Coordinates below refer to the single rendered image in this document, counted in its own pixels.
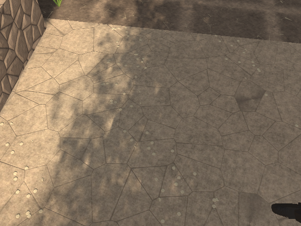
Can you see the right robot hand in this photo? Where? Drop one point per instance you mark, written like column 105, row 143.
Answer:
column 288, row 210

